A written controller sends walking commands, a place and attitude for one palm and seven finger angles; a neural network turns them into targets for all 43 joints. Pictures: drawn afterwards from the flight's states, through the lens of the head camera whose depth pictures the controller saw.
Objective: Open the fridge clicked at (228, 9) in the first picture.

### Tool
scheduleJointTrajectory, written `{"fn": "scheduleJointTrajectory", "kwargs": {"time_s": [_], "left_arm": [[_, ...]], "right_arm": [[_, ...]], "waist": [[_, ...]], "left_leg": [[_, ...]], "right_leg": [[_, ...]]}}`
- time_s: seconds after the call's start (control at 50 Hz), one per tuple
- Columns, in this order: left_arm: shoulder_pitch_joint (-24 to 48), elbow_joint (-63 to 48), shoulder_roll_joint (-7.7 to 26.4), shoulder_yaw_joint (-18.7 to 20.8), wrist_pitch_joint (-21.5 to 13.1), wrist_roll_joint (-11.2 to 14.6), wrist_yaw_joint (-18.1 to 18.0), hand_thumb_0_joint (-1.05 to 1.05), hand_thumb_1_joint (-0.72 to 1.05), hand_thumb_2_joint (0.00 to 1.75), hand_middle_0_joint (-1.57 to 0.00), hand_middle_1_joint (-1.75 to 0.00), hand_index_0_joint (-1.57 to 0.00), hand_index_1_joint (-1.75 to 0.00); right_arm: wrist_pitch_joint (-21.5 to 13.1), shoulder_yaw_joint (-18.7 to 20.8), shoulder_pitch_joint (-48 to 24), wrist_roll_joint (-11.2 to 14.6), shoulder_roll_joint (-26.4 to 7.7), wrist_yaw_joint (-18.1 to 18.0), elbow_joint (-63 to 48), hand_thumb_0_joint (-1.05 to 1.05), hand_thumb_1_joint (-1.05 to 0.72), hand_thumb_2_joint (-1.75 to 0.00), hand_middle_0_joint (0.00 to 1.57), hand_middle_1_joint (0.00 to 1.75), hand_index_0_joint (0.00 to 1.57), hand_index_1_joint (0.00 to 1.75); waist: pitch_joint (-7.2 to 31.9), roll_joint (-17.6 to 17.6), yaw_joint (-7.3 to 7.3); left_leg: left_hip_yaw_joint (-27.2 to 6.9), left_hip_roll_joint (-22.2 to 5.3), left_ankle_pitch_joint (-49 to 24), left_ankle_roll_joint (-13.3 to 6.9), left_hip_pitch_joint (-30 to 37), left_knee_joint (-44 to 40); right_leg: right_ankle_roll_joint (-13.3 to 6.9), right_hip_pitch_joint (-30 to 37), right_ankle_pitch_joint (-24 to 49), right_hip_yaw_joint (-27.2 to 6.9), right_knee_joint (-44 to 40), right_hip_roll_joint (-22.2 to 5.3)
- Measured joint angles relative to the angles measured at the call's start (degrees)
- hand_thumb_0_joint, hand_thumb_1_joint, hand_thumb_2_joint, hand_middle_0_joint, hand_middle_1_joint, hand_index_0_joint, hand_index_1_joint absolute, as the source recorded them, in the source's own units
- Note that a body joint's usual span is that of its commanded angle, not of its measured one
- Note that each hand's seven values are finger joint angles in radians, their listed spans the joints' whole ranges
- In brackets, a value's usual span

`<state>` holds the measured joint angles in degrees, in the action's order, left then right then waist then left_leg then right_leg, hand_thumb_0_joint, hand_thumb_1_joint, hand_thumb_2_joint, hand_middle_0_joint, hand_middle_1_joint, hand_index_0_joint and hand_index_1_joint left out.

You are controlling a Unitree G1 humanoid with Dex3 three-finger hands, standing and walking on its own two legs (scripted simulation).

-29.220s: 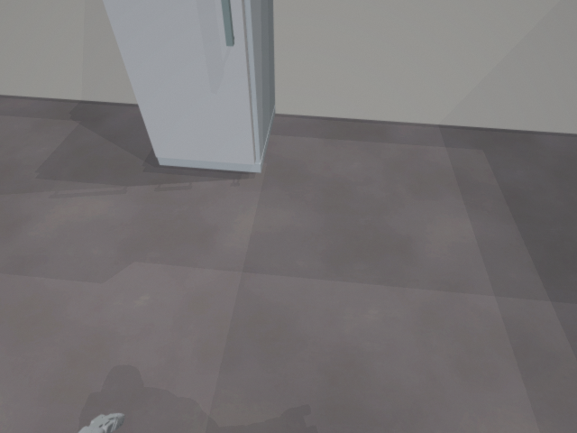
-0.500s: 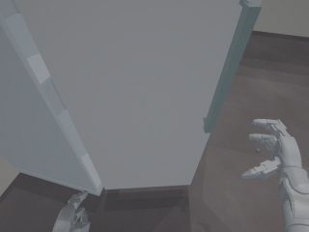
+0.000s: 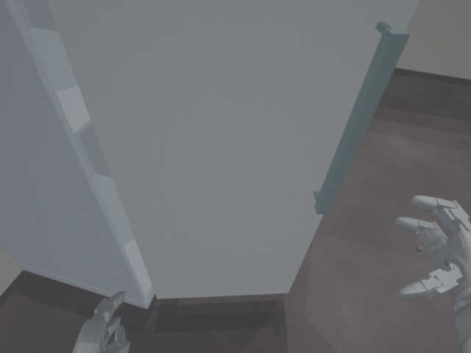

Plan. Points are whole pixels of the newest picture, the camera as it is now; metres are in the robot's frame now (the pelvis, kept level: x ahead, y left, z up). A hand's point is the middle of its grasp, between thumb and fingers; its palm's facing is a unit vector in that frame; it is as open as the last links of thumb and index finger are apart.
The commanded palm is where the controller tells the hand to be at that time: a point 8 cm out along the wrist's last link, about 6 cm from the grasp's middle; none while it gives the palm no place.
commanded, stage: draw the hand back to the body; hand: right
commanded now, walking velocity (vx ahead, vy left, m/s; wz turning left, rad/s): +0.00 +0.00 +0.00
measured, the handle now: (345, 137) +0.48 -0.19 +0.15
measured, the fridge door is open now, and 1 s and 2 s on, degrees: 71 71 71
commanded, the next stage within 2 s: step back with the hand held close in 1.22 s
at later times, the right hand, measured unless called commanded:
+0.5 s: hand (457, 260) +0.23 -0.28 +0.14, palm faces +0.45 +0.84 -0.32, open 12.2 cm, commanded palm +0.18 -0.31 +0.16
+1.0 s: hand out of the picture +0.21 -0.29 +0.17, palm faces +0.49 +0.79 -0.37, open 7.7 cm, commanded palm +0.16 -0.32 +0.19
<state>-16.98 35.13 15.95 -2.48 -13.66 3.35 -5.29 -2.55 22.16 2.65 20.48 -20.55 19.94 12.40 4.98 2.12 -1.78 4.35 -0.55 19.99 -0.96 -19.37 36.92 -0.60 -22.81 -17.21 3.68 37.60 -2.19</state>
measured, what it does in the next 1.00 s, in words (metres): stands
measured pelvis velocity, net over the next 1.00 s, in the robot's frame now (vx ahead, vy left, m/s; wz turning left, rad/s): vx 0.02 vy -0.01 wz -0.01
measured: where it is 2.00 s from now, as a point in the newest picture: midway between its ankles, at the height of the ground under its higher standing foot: outside the picture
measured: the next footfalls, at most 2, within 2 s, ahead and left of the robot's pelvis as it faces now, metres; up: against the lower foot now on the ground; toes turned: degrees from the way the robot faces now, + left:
none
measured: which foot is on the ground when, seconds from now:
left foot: down 0.00-1.00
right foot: down 0.00-1.00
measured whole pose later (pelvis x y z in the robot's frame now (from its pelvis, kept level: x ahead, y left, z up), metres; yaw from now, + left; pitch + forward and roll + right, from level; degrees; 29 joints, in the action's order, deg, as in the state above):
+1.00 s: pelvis +0.02 -0.01 +0.02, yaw +0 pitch -5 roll +0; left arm -11.3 37.2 13.4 -1.8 -5.5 -0.7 -4.0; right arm -2.4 19.9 24.6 4.2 -20.0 -5.5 -19.7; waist -0.6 2.3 -5.1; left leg 4.2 -1.4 15.1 0.2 -1.2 21.3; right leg -1.3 -5.1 -12.9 4.0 22.8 -0.3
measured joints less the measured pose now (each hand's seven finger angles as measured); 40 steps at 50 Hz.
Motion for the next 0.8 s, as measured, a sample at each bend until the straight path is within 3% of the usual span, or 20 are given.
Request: {"fn": "scheduleJointTrajectory", "kwargs": {"time_s": [0.08,0.16,0.26,0.32,0.4,0.54,0.8], "left_arm": [[0.1,0.3,-0.2,0.0,-0.9,-0.1,-0.1,0.01,0.91,0.90,-0.20,-0.30,-0.21,-0.30],[1.3,0.7,-0.2,-0.4,-1.6,0.1,-0.6,0.01,0.91,0.90,-0.20,-0.30,-0.21,-0.30],[4.4,1.9,-0.7,-0.4,-0.4,-1.9,-0.5,0.01,0.91,0.90,-0.20,-0.30,-0.21,-0.30],[5.2,1.9,-1.2,-0.5,0.8,-2.5,-0.3,0.01,0.91,0.90,-0.20,-0.30,-0.21,-0.30],[4.7,2.4,-1.9,-0.5,2.2,-3.0,-0.2,0.01,0.91,0.90,-0.20,-0.30,-0.21,-0.30],[4.5,3.7,-2.8,-0.7,4.1,-3.5,0.1,0.01,0.91,0.90,-0.20,-0.30,-0.21,-0.30],[5.0,2.1,-3.0,0.2,7.2,-4.0,1.6,0.01,0.91,0.90,-0.20,-0.30,-0.21,-0.30]], "right_arm": [[-1.3,0.5,2.5,-0.5,0.7,-1.3,-4.5,-0.01,0.55,-0.20,0.25,1.15,0.25,1.15],[-0.6,0.2,3.3,-0.3,0.5,-0.3,-7.0,-0.01,0.52,-0.22,0.25,1.13,0.25,1.13],[-0.7,-2.6,4.5,-9.0,-0.6,-13.4,-10.3,-0.01,0.41,-0.27,0.25,1.07,0.25,1.07],[-0.6,-3.8,7.8,-12.0,0.1,-18.9,-13.7,-0.01,0.32,-0.31,0.25,1.02,0.24,1.02],[-0.7,-5.5,12.0,-14.4,1.2,-23.0,-18.4,-0.01,0.19,-0.37,0.24,0.94,0.24,0.94],[-0.8,-5.2,14.4,-16.3,1.0,-25.6,-22.9,0.00,-0.05,-0.49,0.24,0.80,0.23,0.80],[0.2,-3.4,21.3,-16.5,0.2,-24.9,-30.5,0.01,-0.52,-0.72,0.23,0.52,0.22,0.52]], "waist": [[-0.2,-0.5,-1.02],[-0.8,-0.3,-1.70],[-3.0,0.0,-1.38],[-4.0,0.0,-1.39],[-4.4,-0.2,-1.97],[-4.8,-0.2,-2.65],[-4.7,0.1,-2.72]], "left_leg": [[0.5,0.0,0.1,-0.1,1.0,-0.3],[1.0,0.1,-0.1,-0.2,2.3,-0.9],[1.3,0.0,-1.8,-0.1,4.8,-4.0],[0.9,-0.2,-2.7,0.2,6.2,-5.8],[0.4,-0.6,-3.3,0.6,8.9,-8.3],[-0.1,-1.1,-3.8,1.1,13.4,-11.6],[-0.7,-1.1,-4.3,1.4,17.3,-14.9]], "right_leg": [[0.1,0.8,0.0,-0.5,-0.2,0.1],[0.2,1.6,0.1,-1.0,-0.2,0.1],[0.1,3.7,1.7,-1.3,-2.9,0.3],[-0.2,5.5,2.6,-0.8,-5.2,0.6],[-0.5,8.5,3.3,-0.3,-8.0,1.2],[-0.8,13.3,3.7,0.2,-11.5,1.9],[-0.8,17.2,3.7,0.9,-14.4,2.1]]}}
